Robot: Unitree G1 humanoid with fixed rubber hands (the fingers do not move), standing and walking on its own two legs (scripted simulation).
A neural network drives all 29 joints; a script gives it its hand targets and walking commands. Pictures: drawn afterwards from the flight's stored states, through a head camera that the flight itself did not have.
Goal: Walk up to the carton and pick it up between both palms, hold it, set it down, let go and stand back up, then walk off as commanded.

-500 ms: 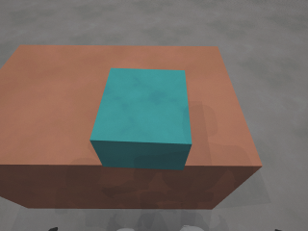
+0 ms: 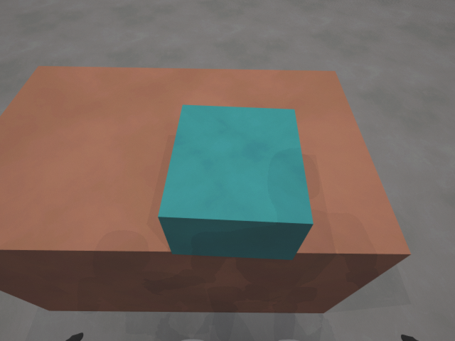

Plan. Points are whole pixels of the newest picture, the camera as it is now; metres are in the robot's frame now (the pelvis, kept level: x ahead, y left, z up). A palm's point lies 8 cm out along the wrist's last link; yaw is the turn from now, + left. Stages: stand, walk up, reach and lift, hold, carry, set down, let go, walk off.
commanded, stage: walk up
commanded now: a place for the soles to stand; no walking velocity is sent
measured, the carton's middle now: (235, 179) +0.44 +0.01 -0.03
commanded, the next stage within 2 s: reach and lift in 1.60 s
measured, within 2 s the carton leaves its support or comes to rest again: neither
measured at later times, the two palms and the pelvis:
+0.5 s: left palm out of the picture +0.07 +0.32 -0.09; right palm out of the picture +0.08 -0.31 -0.10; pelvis +0.00 +0.00 +0.00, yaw +1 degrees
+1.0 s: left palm out of the picture +0.09 +0.33 -0.09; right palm out of the picture +0.10 -0.30 -0.10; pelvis +0.02 +0.01 +0.01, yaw +1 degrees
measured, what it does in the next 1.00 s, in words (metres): stands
